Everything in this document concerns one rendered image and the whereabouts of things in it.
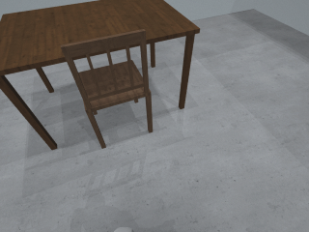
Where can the chair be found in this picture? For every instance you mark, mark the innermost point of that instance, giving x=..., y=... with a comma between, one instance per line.
x=113, y=84

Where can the table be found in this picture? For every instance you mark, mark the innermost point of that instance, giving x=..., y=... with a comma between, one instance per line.
x=32, y=40

